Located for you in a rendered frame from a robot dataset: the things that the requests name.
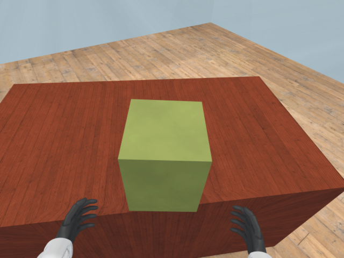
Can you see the robot left forearm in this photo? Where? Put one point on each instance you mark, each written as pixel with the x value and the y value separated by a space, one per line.
pixel 58 248

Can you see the robot right hand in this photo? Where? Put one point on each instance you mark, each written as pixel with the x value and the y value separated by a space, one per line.
pixel 252 234

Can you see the pedestal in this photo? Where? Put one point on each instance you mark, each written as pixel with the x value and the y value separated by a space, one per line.
pixel 60 142

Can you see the carton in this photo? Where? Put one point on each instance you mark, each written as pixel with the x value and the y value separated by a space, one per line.
pixel 165 156

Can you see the robot left hand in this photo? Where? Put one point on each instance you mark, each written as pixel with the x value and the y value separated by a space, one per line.
pixel 71 227

